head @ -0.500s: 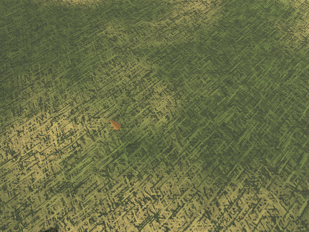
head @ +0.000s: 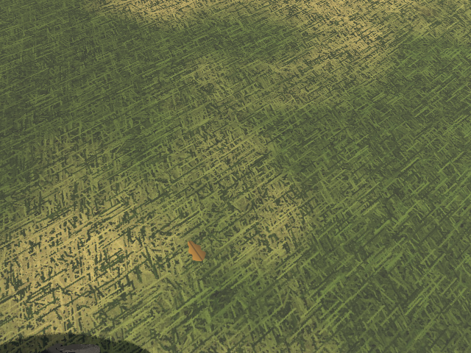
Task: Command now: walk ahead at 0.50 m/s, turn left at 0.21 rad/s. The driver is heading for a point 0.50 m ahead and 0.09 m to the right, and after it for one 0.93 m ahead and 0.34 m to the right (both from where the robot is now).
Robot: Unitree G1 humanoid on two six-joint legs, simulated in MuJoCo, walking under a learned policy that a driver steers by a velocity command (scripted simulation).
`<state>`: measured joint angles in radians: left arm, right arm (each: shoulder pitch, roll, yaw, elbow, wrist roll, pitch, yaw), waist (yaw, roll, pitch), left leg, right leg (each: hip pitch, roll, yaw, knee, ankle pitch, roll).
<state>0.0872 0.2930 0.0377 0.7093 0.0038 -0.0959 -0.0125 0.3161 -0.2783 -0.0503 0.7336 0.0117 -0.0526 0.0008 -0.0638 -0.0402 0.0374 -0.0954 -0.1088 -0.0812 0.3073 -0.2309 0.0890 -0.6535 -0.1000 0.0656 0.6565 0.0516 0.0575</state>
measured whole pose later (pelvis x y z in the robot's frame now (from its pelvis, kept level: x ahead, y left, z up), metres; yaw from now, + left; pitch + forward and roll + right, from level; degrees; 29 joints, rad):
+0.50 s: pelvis +0.28 -0.05 +0.00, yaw +1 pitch +1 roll -2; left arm 0.35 0.27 0.04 0.84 -0.01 -0.08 -0.02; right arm 0.13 -0.28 -0.04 0.70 0.00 -0.06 0.01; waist 0.08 0.04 0.02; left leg -0.65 0.11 -0.06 0.70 -0.02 -0.02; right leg -0.07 0.07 -0.02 0.24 -0.20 -0.05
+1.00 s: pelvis +0.55 -0.01 +0.00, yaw -13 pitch +1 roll +2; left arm 0.16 0.30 0.07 0.72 -0.02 -0.02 -0.02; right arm 0.31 -0.28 -0.07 0.85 -0.01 -0.09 0.00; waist -0.07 -0.04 0.03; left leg -0.02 -0.01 0.19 0.24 -0.23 0.01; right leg -0.68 -0.11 0.04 0.83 -0.04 0.00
